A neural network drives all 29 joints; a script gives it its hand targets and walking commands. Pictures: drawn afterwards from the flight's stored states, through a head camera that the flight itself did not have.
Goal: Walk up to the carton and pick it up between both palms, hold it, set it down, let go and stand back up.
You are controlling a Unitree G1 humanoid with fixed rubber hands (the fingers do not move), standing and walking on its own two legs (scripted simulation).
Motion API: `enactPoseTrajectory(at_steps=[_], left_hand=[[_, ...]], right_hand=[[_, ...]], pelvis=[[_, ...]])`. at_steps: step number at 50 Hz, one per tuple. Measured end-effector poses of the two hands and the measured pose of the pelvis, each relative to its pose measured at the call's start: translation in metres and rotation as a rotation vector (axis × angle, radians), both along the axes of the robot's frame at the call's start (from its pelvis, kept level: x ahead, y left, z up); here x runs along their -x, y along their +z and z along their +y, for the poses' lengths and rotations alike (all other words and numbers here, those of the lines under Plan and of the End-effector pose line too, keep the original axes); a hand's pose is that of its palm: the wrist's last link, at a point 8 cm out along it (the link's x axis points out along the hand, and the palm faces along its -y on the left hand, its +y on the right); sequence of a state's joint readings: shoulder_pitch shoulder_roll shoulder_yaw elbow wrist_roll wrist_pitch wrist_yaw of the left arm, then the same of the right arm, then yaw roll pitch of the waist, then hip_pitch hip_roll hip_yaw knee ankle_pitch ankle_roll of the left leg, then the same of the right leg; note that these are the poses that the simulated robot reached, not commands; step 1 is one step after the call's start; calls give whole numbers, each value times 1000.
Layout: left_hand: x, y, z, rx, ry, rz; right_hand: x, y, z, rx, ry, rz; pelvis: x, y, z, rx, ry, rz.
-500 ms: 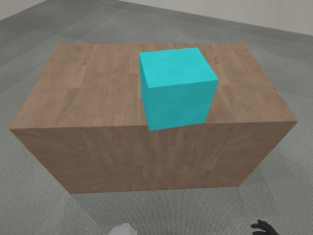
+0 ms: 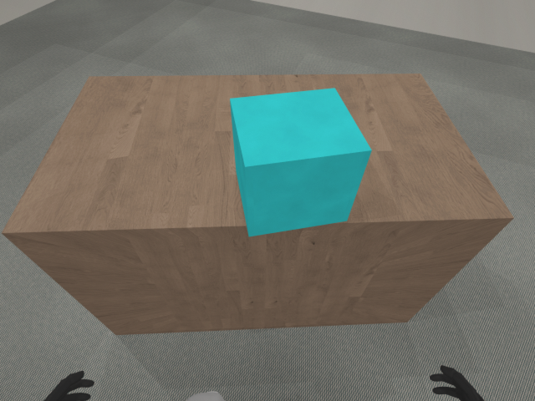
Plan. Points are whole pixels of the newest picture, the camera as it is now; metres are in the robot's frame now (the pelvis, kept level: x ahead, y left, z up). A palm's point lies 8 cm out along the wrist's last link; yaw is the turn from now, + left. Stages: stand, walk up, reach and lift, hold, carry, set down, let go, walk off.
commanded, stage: walk up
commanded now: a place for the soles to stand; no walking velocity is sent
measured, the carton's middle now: (291, 163) +0.54 -0.05 +0.01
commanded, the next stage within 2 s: none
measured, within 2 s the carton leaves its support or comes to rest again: neither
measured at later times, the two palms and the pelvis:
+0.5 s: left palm out of the picture +0.07 +0.32 -0.09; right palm out of the picture +0.07 -0.30 -0.09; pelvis +0.00 +0.01 +0.01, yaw +0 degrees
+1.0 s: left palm (98, 378) +0.17 +0.25 -0.07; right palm (497, 368) +0.18 -0.36 -0.08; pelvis +0.10 -0.05 +0.01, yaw +1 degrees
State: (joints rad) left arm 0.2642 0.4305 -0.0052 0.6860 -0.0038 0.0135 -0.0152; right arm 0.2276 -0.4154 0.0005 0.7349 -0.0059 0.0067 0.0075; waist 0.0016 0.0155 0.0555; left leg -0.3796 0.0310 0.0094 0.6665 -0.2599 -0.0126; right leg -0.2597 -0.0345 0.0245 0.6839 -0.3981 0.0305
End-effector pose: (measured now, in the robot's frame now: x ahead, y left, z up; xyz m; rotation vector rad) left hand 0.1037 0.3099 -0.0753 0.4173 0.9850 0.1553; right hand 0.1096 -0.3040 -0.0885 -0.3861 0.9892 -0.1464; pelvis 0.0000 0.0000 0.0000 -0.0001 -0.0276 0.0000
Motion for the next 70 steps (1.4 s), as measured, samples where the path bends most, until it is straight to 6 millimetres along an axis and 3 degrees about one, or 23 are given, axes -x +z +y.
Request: enactPoseTrajectory(at_steps=[6, 16, 23, 28, 35, 39, 44, 49, 55, 62, 70], left_hand=[[14, -5, 2, 6, 24, 41], [35, -9, 3, 14, 57, 106], [40, -8, 10, 10, 86, 114], [24, -10, 15, 20, 93, 105], [-31, 9, -8, 26, 34, 17], [-55, 11, -30, -2, 9, -4], [-57, 14, -53, 11, 28, 29], [-59, 9, -59, 23, 53, 83], [-90, -14, -57, 56, 71, 54], [-125, -11, -70, 31, 42, 41], [-134, 2, -94, -9, 42, 67]], right_hand=[[5, -1, -1, 3, -11, 18], [31, -4, -5, 8, -39, 95], [36, 0, -3, 11, -37, 95], [39, -1, 1, 15, -32, 102], [49, 11, -27, 44, -66, 161], [34, -1, -49, 28, -63, 170], [-10, -4, -56, 3, -40, 130], [-61, 4, -56, 4, 4, 49], [-100, 0, -56, 60, 18, 33], [-123, 10, -80, 82, 15, 3], [-134, -4, -106, 52, 4, 77]], pelvis=[[4, 2, 1, 1, 0, 1], [12, 8, 1, 3, 1, 14], [3, 9, 4, 3, 3, 21], [-13, 7, 8, 1, 8, 7], [-40, 15, -16, -7, -9, -19], [-56, 7, -39, -30, -15, -5], [-77, 10, -51, -30, -5, -9], [-99, 11, -54, -27, 8, 8], [-128, -5, -51, -6, 33, -4], [-146, -5, -73, -22, 20, -5], [-158, 0, -99, -43, 25, 26]])
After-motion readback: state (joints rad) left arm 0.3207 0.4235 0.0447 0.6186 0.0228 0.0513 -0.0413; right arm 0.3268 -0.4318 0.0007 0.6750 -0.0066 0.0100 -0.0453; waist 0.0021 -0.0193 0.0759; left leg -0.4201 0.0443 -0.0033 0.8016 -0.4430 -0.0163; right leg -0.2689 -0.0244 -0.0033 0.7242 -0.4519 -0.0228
